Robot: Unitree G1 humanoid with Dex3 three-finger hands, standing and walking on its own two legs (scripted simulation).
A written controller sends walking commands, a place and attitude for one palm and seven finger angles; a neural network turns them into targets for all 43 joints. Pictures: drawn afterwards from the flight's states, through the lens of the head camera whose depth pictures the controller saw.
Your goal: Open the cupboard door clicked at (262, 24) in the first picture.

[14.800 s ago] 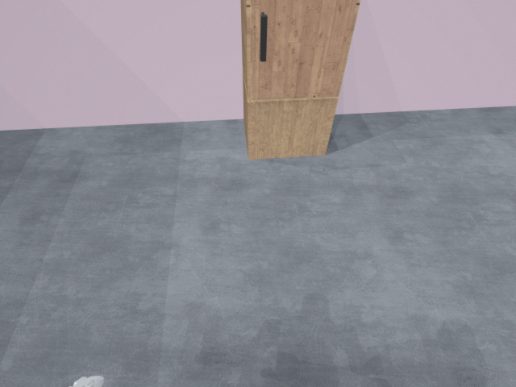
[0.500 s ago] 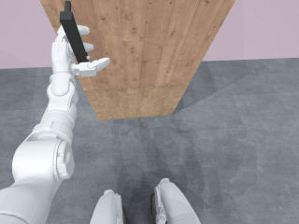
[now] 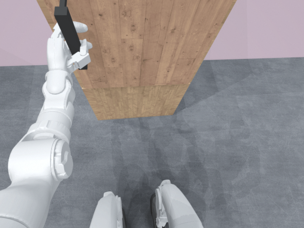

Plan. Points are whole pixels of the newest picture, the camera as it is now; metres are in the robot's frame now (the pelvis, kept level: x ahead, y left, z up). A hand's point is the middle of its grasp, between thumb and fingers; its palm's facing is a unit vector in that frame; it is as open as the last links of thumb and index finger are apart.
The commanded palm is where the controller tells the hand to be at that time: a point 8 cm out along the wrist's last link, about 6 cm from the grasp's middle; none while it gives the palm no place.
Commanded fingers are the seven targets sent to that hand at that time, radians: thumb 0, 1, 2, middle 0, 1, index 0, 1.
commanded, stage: pull the door open along its arc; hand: left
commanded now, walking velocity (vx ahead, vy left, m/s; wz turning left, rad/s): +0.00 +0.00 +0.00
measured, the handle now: (74, 37) +0.58 +0.13 +0.06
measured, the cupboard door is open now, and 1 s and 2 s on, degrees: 0 40 33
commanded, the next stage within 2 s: open thumb and fingers to let go in 0.96 s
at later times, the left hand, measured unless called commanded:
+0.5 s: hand (101, 98) +0.41 +0.07 +0.05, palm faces +0.14 -0.99 +0.08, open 6.1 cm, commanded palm +0.36 +0.11 +0.05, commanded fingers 0.00 0.90 0.90 -0.40 -1.35 -0.40 -1.35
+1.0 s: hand (146, 149) +0.29 -0.01 +0.06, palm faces +0.17 -0.98 -0.06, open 6.2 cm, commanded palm +0.24 +0.03 +0.05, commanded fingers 0.00 0.90 0.90 -0.40 -1.35 -0.40 -1.35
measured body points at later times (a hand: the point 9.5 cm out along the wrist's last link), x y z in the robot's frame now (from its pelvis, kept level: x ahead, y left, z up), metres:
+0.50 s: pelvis +0.03 +0.00 +0.03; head +0.14 +0.00 +0.46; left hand +0.40 +0.13 +0.05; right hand +0.11 -0.24 -0.10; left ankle +0.00 +0.10 -0.63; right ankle +0.04 -0.10 -0.63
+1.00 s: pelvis +0.02 -0.05 +0.03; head +0.08 -0.07 +0.48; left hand +0.28 +0.04 +0.06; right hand +0.22 -0.23 -0.07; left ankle +0.00 +0.10 -0.63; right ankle +0.04 -0.10 -0.63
